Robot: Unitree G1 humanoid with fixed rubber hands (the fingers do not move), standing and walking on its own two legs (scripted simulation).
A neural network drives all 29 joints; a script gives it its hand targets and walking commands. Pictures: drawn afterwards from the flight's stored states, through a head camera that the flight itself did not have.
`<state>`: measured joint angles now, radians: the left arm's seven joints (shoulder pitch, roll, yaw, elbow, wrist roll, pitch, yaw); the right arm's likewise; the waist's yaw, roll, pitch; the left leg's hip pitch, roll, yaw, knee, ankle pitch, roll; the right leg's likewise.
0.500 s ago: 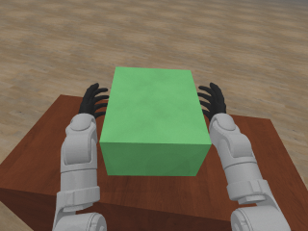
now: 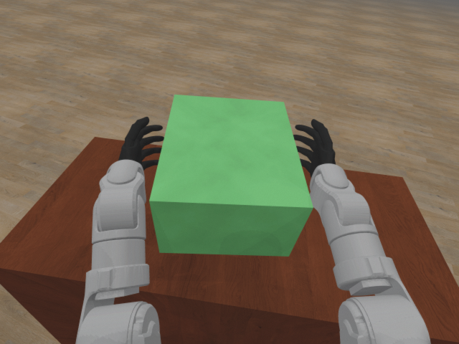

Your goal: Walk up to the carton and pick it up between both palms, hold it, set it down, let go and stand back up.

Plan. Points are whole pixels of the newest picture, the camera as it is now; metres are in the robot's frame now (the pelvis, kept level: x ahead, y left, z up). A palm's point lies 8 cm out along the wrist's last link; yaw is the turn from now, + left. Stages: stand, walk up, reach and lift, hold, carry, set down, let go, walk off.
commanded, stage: hold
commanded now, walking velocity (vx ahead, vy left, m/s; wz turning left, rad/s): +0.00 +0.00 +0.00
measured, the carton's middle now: (227, 169) +0.40 +0.01 +0.13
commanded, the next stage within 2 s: none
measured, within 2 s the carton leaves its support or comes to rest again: neither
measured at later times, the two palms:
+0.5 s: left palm (135, 167) +0.36 +0.17 +0.17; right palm (319, 171) +0.37 -0.15 +0.16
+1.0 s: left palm (132, 164) +0.36 +0.17 +0.18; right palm (321, 165) +0.37 -0.15 +0.18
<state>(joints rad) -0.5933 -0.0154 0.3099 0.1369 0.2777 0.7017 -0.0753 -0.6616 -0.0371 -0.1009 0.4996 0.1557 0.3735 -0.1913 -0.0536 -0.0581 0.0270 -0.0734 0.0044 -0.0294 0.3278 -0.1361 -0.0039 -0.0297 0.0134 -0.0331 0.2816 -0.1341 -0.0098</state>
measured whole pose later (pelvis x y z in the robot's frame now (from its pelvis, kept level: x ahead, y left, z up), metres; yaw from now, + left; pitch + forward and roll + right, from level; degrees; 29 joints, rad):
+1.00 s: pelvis +0.01 +0.00 +0.00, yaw +0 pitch -8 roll -1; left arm -0.55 -0.01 0.29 0.08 0.28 0.71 -0.08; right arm -0.63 -0.04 -0.07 0.45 0.18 0.37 -0.20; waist -0.07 -0.06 0.04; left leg -0.05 0.00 -0.03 0.33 -0.15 0.00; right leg 0.00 0.01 -0.04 0.27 -0.14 -0.01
